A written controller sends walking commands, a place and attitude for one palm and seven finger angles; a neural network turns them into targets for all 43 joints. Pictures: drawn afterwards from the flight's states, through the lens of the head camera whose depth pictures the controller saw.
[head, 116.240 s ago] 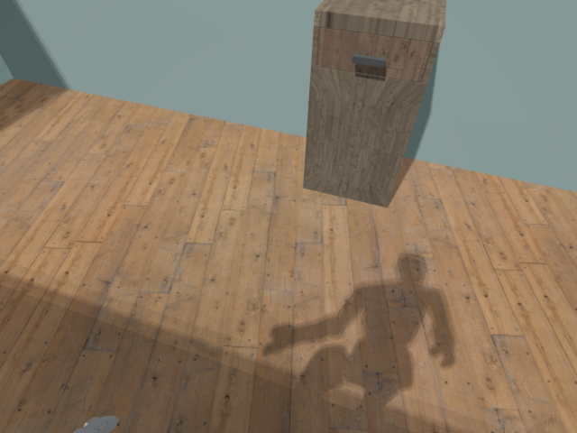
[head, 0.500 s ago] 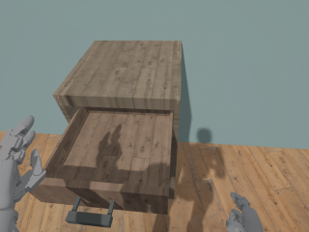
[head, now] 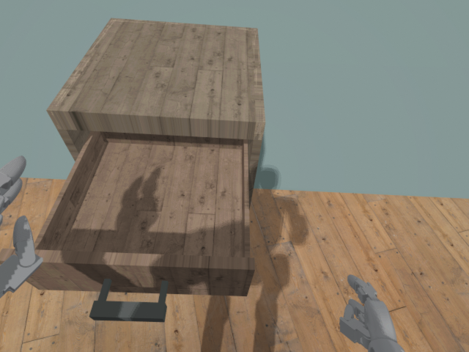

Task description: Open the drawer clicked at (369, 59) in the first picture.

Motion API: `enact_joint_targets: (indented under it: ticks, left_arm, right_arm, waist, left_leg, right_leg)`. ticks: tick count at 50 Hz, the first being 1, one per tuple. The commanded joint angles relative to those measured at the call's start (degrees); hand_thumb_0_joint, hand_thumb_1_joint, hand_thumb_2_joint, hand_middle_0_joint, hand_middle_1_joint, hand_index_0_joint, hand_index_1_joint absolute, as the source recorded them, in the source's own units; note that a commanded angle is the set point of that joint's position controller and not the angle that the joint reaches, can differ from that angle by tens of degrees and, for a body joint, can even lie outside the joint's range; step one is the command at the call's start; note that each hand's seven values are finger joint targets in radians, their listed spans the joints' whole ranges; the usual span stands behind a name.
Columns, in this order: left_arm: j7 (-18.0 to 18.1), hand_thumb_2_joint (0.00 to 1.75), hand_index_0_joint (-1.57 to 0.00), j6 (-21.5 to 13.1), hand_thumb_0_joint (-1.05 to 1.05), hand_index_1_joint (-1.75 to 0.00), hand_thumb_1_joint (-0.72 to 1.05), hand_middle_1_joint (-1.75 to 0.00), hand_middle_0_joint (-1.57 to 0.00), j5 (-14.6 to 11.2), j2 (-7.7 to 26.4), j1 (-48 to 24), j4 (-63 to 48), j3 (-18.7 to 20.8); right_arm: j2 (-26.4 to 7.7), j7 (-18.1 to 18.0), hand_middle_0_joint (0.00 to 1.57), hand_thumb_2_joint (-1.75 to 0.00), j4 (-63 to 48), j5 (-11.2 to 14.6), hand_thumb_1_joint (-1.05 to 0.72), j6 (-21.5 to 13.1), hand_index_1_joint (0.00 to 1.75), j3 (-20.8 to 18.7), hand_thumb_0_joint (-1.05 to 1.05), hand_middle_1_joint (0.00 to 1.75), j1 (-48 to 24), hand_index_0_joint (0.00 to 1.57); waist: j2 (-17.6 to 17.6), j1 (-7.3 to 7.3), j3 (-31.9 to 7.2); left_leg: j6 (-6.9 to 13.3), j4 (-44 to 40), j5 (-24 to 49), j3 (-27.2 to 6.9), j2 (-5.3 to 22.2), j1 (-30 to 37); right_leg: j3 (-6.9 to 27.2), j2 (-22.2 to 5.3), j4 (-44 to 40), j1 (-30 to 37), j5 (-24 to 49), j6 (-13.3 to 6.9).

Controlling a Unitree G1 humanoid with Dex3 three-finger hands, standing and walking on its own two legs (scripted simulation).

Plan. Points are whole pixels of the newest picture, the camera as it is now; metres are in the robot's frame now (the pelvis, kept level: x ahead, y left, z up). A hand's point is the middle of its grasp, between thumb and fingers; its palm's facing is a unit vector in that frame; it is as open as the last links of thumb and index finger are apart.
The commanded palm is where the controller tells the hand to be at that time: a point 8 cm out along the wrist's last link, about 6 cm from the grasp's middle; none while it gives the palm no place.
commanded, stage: step back with the hand held close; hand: left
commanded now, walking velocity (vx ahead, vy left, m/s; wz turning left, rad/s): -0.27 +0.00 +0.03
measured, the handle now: (132, 298) +0.21 +0.18 -0.04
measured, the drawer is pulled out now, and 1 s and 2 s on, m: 0.29 0.29 0.29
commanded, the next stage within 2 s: stop stepping back and stand still in 0.62 s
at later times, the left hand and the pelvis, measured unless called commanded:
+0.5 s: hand out of the picture +0.09 +0.22 +0.15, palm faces +0.34 -0.84 -0.42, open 7.4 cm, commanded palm +0.01 +0.26 +0.18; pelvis -0.11 -0.02 +0.00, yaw +2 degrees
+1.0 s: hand out of the picture -0.08 +0.17 +0.16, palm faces +0.35 -0.82 -0.46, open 7.4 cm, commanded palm -0.13 +0.21 +0.18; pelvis -0.25 -0.07 +0.01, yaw +0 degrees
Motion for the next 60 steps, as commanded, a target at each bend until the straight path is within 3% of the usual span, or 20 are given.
enact_joint_targets:
  ticks: [1, 9, 13, 14, 20, 23, 24, 25, 26, 28, 33, 37, 38, 40, 44, 50, 52, 55, 57, 60]
  left_arm:
    - [2.0, 0.90, -0.20, -3.4, 0.00, -0.30, 0.90, -0.30, -0.20, 0.2, 3.5, 1.8, -11.0, 4.7]
    - [1.7, 0.90, -0.20, -3.1, 0.00, -0.30, 0.90, -0.30, -0.20, -0.6, 3.8, -3.6, -10.2, 3.0]
    - [0.2, 0.90, -0.20, -3.4, 0.00, -0.30, 0.90, -0.30, -0.20, -1.8, 5.6, -3.5, -7.9, 4.6]
    - [-0.1, 0.90, -0.20, -3.7, 0.00, -0.30, 0.90, -0.30, -0.20, -1.4, 5.2, -3.5, -6.5, 3.8]
    - [0.2, 0.90, -0.20, -5.2, 0.00, -0.30, 0.90, -0.30, -0.20, 0.4, 5.7, -5.6, -4.2, 4.5]
    - [0.5, 0.90, -0.20, -5.7, 0.00, -0.30, 0.90, -0.30, -0.20, 0.2, 7.0, -5.3, -9.9, 4.7]
    - [0.4, 0.90, -0.20, -6.6, 0.00, -0.30, 0.90, -0.30, -0.20, 0.2, 6.8, -5.2, -12.7, 4.4]
    - [0.2, 0.90, -0.20, -6.9, 0.00, -0.30, 0.90, -0.30, -0.20, 0.3, 7.7, -4.2, -13.8, 5.6]
    - [-0.3, 0.90, -0.20, -7.2, 0.00, -0.30, 0.90, -0.30, -0.20, -0.5, 7.2, -0.9, -14.0, 5.9]
    - [-0.8, 0.90, -0.20, -7.0, 0.00, -0.30, 0.90, -0.30, -0.20, -0.1, 7.9, 0.8, -16.3, 8.2]
    - [-0.7, 0.90, -0.20, -6.4, 0.00, -0.30, 0.90, -0.30, -0.20, -0.9, 4.3, -0.2, -14.0, 6.0]
    - [-2.0, 0.90, -0.20, -6.5, 0.00, -0.30, 0.90, -0.30, -0.20, -1.2, 4.0, -0.4, -7.9, 6.4]
    - [-2.0, 0.90, -0.20, -6.4, 0.00, -0.30, 0.90, -0.30, -0.20, -0.5, 5.5, 0.4, -7.7, 7.3]
    - [-1.5, 0.90, -0.20, -5.4, 0.00, -0.30, 0.90, -0.30, -0.20, -1.4, 5.3, 0.7, -7.0, 6.0]
    - [-0.4, 0.90, -0.20, -4.9, 0.00, -0.30, 0.90, -0.30, -0.20, -1.1, 4.6, -0.3, -6.2, 5.5]
    - [0.8, 0.90, -0.20, -5.9, 0.00, -0.30, 0.90, -0.30, -0.20, 1.4, 4.4, -6.3, -6.1, 1.9]
    - [1.2, 0.90, -0.20, -6.6, 0.00, -0.30, 0.90, -0.30, -0.20, 1.3, 4.9, -4.7, -7.3, 2.3]
    - [1.0, 0.90, -0.20, -7.8, 0.00, -0.30, 0.90, -0.30, -0.20, 1.4, 5.7, -5.7, -11.5, 3.3]
    - [0.9, 0.90, -0.20, -6.5, 0.00, -0.30, 0.90, -0.30, -0.20, 1.7, 7.0, -3.2, -10.7, 5.3]
    - [0.4, 0.90, -0.20, -5.6, 0.00, -0.30, 0.90, -0.30, -0.20, 0.7, 5.1, -0.5, -7.3, 4.9]
  right_arm:
    - [-7.6, -1.0, 0.20, -0.90, -6.3, -1.3, -0.90, -5.1, 0.30, -2.4, 0.00, 0.30, -0.7, 0.20]
    - [-8.8, -1.8, 0.20, -0.90, -3.7, -0.8, -0.90, -6.4, 0.30, -0.9, 0.00, 0.30, -1.3, 0.20]
    - [-7.4, -0.1, 0.20, -0.90, -4.9, 2.4, -0.90, -5.6, 0.30, -2.5, 0.00, 0.30, -2.9, 0.20]
    - [-6.6, 0.1, 0.20, -0.90, -4.5, 2.2, -0.90, -5.3, 0.30, -2.3, 0.00, 0.30, -4.1, 0.20]
    - [-5.3, -1.5, 0.20, -0.90, -4.4, 1.2, -0.90, -3.6, 0.30, 0.0, 0.00, 0.30, -5.4, 0.20]
    - [-7.5, -1.2, 0.20, -0.90, -4.4, 1.0, -0.90, -3.5, 0.30, -1.6, 0.00, 0.30, -3.8, 0.20]
    - [-8.3, -0.7, 0.20, -0.90, -5.3, 1.0, -0.90, -3.7, 0.30, -2.0, 0.00, 0.30, -3.4, 0.20]
    - [-8.0, 0.0, 0.20, -0.90, -5.6, 1.2, -0.90, -4.3, 0.30, -2.9, 0.00, 0.30, -2.7, 0.20]
    - [-8.5, 0.9, 0.20, -0.90, -5.8, 1.8, -0.90, -5.4, 0.30, -3.6, 0.00, 0.30, -1.5, 0.20]
    - [-7.2, 1.3, 0.20, -0.90, -5.9, 0.4, -0.90, -6.7, 0.30, -3.3, 0.00, 0.30, -2.8, 0.20]
    - [-8.1, 1.6, 0.20, -0.90, -3.0, 0.4, -0.90, -7.9, 0.30, -3.3, 0.00, 0.30, -2.3, 0.20]
    - [-8.4, 2.2, 0.20, -0.90, -2.9, 1.0, -0.90, -7.0, 0.30, -2.4, 0.00, 0.30, -4.1, 0.20]
    - [-8.5, 2.3, 0.20, -0.90, -3.7, 1.4, -0.90, -6.2, 0.30, -2.5, 0.00, 0.30, -3.5, 0.20]
    - [-7.2, 2.3, 0.20, -0.90, -6.0, 3.5, -0.90, -5.3, 0.30, -3.2, 0.00, 0.30, -3.1, 0.20]
    - [-5.3, 0.6, 0.20, -0.90, -5.2, 1.7, -0.90, -3.4, 0.30, -1.3, 0.00, 0.30, -4.4, 0.20]
    - [-7.4, -0.5, 0.20, -0.90, -4.1, 0.8, -0.90, -6.8, 0.30, -1.2, 0.00, 0.30, -1.7, 0.20]
    - [-7.8, -0.4, 0.20, -0.90, -3.8, 0.6, -0.90, -8.2, 0.30, -1.4, 0.00, 0.30, 0.5, 0.20]
    - [-9.5, 0.5, 0.20, -0.90, -5.1, 0.7, -0.90, -8.9, 0.30, -2.5, 0.00, 0.30, 0.7, 0.20]
    - [-7.1, 0.9, 0.20, -0.90, -3.8, 1.1, -0.90, -9.1, 0.30, -2.0, 0.00, 0.30, 0.7, 0.20]
    - [-8.5, 0.9, 0.20, -0.90, -3.2, 1.7, -0.90, -9.2, 0.30, -1.9, 0.00, 0.30, 0.3, 0.20]
  waist:
    - [13.4, 0.86, -7.1]
    - [7.3, 0.61, -8.9]
    - [-7.0, 0.75, -6.9]
    - [-7.4, 0.96, -4.2]
    - [-3.0, 0.74, -0.1]
    - [5.9, 0.20, -4.0]
    - [11.9, 0.93, -7.1]
    - [13.3, 1.39, -10.8]
    - [12.4, 1.69, -13.7]
    - [21.8, 1.60, -12.9]
    - [12.5, 0.89, -9.4]
    - [10.8, 1.43, -7.2]
    - [6.0, 1.40, -7.5]
    - [-11.7, 0.81, -8.1]
    - [-4.7, -1.00, -4.9]
    - [-5.8, 0.31, -2.0]
    - [0.4, 0.10, -3.6]
    - [18.0, 0.85, -3.8]
    - [18.2, 0.03, -1.9]
    - [10.8, 0.56, 2.0]
  left_leg:
    - [3.1, -10.7, 21.4, -13.2, 16.9, -3.1]
    - [0.8, -4.4, 14.4, -12.8, 13.1, 3.3]
    - [-3.8, 24.7, -11.4, -4.1, 0.3, 0.1]
    - [-3.9, 30.6, -13.7, -5.7, 1.1, -3.9]
    - [-3.5, 6.2, -11.0, -1.6, 3.0, -3.3]
    - [-2.7, -11.8, 9.6, -2.7, 6.4, 3.6]
    - [-0.3, -10.8, 22.5, -9.9, 13.0, 5.1]
    - [1.1, -6.7, 32.9, -10.7, 17.1, 9.4]
    - [1.0, -5.9, 34.9, -8.2, 17.8, 11.6]
    - [2.7, -9.8, 27.5, -10.5, 19.3, 1.7]
    - [2.5, -5.6, 34.9, -8.3, 19.0, 8.7]
    - [0.2, -3.2, 11.7, -6.6, 15.4, 0.7]
    - [-1.2, 1.5, 3.2, -2.6, 11.2, 0.6]
    - [-3.5, 22.1, -11.6, -1.1, 0.7, -4.9]
    - [-4.3, 28.0, -8.0, -4.8, 3.3, -6.6]
    - [0.0, -1.2, -11.4, 1.1, 1.4, 5.4]
    - [1.4, -13.8, -9.0, 0.8, 2.6, 9.1]
    - [5.9, -17.0, -5.0, -15.1, 16.5, 11.4]
    - [6.8, -18.3, -9.7, -14.8, 17.6, 5.6]
    - [5.3, -12.0, -0.6, -8.8, 15.2, 0.8]
  right_leg:
    - [0.1, -1.0, 7.5, 6.4, -6.6, 1.1]
    - [0.9, -2.2, -10.3, 6.9, 5.8, 0.8]
    - [19.8, -21.1, -19.8, -3.1, 17.7, -8.5]
    - [17.2, -22.1, -19.0, -2.8, 17.3, -9.8]
    - [8.5, -13.6, -14.7, 3.5, 23.9, -5.3]
    - [5.0, -8.6, -7.4, 8.1, 25.8, -0.8]
    - [1.7, -4.7, -2.8, 7.5, 20.5, 1.5]
    - [0.9, -3.8, 0.7, 4.2, 11.7, 2.1]
    - [1.1, -3.1, 3.1, 3.3, 4.5, 1.7]
    - [-0.8, -2.0, 11.2, 3.6, -6.2, 1.9]
    - [-1.1, -1.3, 3.9, -0.8, -2.6, 2.4]
    - [-1.9, -2.3, -10.3, 8.1, 7.4, 3.0]
    - [-0.3, -4.5, -15.0, 8.5, 13.8, 2.4]
    - [16.8, -18.2, -19.4, 4.5, 15.7, -1.0]
    - [14.0, -18.0, -20.0, -1.1, -3.8, -5.8]
    - [13.4, -16.0, -24.8, -0.8, -16.1, -3.2]
    - [10.3, -11.7, -18.8, 3.8, -11.6, -1.9]
    - [-1.2, -2.3, 5.1, -1.7, -2.4, 1.5]
    - [-2.5, -2.7, 14.9, -4.6, -7.1, 1.5]
    - [-3.9, -2.5, 4.9, 1.7, -3.7, 1.4]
